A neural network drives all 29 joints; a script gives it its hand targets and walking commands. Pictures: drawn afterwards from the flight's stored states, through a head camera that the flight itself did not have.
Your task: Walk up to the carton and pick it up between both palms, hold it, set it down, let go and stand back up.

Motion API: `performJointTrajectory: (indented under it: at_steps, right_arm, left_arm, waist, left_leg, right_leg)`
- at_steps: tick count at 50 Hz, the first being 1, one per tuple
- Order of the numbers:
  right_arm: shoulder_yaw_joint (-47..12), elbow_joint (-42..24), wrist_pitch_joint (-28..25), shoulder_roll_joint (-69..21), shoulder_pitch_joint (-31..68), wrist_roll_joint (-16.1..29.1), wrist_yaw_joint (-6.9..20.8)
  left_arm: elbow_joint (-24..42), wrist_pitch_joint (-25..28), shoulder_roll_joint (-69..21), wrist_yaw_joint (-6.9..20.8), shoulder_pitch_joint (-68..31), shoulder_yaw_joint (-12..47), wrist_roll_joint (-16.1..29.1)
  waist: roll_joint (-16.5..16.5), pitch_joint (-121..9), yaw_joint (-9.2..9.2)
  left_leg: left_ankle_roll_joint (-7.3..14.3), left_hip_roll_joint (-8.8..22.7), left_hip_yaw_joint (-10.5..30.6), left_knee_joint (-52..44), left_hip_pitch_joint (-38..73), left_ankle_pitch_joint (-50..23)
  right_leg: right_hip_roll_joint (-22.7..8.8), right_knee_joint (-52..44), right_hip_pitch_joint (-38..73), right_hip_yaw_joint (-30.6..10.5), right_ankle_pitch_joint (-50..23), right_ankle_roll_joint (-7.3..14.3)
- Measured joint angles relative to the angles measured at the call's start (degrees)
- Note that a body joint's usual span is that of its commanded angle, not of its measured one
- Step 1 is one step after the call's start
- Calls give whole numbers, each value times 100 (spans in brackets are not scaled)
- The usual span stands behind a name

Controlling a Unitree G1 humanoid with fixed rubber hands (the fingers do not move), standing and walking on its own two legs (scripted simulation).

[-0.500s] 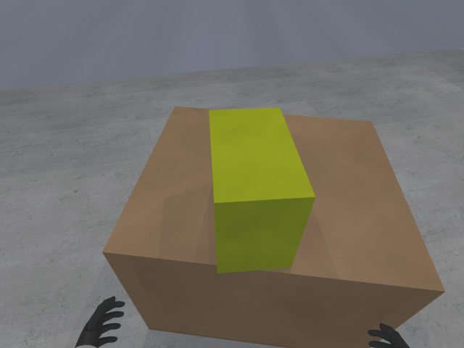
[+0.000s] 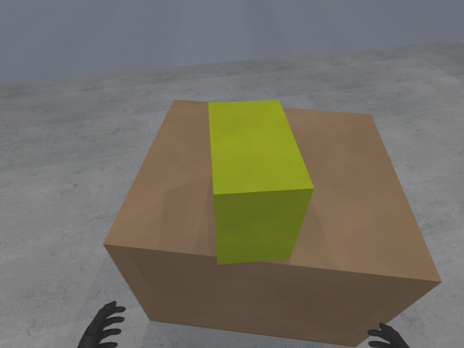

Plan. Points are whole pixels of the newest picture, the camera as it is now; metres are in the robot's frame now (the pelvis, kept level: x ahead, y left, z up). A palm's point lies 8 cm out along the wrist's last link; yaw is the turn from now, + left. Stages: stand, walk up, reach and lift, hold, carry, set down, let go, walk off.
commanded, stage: stand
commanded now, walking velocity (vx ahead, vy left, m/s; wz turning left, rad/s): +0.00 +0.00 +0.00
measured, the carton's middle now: (248, 180) +0.50 -0.01 -0.03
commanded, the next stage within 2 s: none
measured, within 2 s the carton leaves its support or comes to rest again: neither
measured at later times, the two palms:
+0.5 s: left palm out of the picture +0.14 +0.27 -0.09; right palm out of the picture +0.11 -0.26 -0.08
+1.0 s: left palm out of the picture +0.13 +0.27 -0.09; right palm out of the picture +0.12 -0.26 -0.08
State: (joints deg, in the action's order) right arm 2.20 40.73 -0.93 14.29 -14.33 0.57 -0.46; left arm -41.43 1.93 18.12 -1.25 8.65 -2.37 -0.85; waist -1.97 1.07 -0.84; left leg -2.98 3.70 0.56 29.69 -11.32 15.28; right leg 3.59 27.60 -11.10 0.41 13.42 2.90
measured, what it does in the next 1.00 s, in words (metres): stands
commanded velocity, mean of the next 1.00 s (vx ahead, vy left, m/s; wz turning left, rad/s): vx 0.00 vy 0.00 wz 0.00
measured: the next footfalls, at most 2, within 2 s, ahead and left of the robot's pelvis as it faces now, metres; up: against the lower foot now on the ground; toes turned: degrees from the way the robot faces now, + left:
none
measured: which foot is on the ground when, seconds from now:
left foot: down 0.00-1.00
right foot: down 0.00-1.00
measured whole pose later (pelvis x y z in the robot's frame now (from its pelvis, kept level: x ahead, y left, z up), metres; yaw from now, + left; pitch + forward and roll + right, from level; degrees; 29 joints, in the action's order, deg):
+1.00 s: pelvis +0.00 +0.00 +0.00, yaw +0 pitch -4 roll -1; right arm 2.2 42.5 -0.9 14.3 -12.1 0.6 -0.4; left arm -43.3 1.9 18.2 -1.0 8.6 -1.9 -0.9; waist -2.0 3.1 -0.8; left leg -3.0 3.7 0.6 29.7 -11.3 14.9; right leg 3.6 27.6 -11.1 0.4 13.1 2.9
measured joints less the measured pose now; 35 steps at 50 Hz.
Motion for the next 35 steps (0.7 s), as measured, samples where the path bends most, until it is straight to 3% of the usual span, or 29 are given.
performJointTrajectory:
  at_steps: [35]
  right_arm:
    - [0,89,0,0,155,0,9]
  left_arm:
    - [-118,0,8,21,0,41,0]
  waist:
    - [0,184,0]
  left_leg:
    - [1,0,0,0,0,-36]
  right_leg:
    - [0,0,0,0,-37,0]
